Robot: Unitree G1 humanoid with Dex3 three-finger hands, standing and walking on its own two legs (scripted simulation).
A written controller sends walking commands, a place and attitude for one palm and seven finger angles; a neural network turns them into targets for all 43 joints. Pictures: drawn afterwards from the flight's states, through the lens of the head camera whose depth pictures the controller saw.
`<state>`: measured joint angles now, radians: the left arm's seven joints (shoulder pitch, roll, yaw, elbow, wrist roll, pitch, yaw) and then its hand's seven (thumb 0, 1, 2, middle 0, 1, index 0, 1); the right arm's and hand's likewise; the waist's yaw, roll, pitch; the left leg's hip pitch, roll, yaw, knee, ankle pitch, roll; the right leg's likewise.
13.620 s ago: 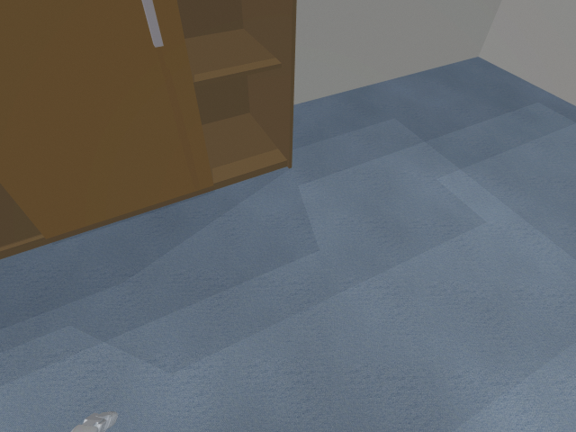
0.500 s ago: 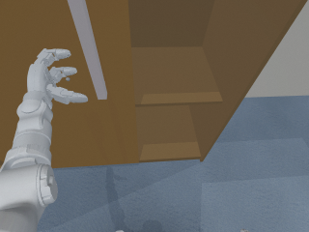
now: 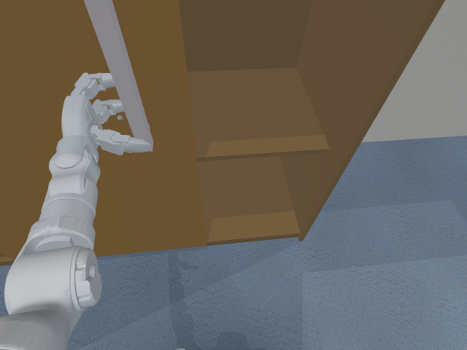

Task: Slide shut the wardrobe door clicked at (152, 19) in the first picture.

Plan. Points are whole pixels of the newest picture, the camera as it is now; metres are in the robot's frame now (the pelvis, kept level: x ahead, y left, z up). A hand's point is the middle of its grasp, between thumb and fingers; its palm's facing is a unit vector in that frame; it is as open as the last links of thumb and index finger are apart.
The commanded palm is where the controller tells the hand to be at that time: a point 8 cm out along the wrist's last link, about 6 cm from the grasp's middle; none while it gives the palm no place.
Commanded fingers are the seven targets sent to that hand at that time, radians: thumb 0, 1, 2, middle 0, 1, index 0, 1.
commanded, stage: feel for the door with the fingertips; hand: left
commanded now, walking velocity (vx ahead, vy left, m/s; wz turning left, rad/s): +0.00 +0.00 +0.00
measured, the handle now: (127, 76) +0.54 +0.16 +0.17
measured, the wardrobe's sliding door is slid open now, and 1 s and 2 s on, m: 0.42 0.42 0.42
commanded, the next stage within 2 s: slide the fingers in behind the handle in 0.38 s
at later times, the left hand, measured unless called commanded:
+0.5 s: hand (110, 109) +0.49 +0.19 +0.13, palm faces +0.09 -1.00 +0.01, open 13.6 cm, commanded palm +0.47 +0.24 +0.13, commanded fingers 0.00 -0.50 0.30 -0.30 -1.20 -0.30 -1.20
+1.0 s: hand (123, 114) +0.49 +0.17 +0.13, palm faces +0.07 -1.00 +0.00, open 14.0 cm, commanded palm +0.46 +0.22 +0.13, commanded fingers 0.00 -0.50 0.30 -0.30 -1.20 -0.30 -1.20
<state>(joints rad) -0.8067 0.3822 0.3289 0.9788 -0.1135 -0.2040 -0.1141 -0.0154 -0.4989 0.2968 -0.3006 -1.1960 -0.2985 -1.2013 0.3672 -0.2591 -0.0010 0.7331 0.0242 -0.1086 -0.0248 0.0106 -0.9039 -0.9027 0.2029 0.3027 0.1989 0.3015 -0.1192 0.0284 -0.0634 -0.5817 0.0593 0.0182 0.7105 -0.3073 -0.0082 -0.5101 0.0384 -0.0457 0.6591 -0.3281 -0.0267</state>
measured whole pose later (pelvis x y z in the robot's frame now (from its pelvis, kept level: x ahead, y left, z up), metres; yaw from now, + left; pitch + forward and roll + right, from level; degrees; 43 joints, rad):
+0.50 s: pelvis +0.00 +0.00 +0.00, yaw +1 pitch +12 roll -2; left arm -0.94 0.45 0.35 1.13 -0.10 -0.22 -0.15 -0.01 -0.50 0.30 -0.35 -1.23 -0.35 -1.25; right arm 0.39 -0.27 0.00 0.75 0.02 -0.10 -0.03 0.01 -0.90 -0.90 0.20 0.30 0.20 0.30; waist -0.13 0.02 -0.07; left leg -0.63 0.06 0.00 0.73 -0.31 -0.01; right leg -0.55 0.04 -0.06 0.68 -0.33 -0.03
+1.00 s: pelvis +0.00 +0.01 +0.00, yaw +0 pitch +11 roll -2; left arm -0.86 0.38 0.32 1.04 -0.10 -0.21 -0.10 -0.01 -0.50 0.30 -0.30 -1.20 -0.30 -1.21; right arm 0.39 -0.25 0.00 0.73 0.02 -0.11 -0.01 0.01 -0.90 -0.90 0.20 0.30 0.20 0.30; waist -0.13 0.03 -0.07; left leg -0.62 0.06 0.02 0.74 -0.32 0.00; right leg -0.54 0.04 -0.04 0.68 -0.34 -0.02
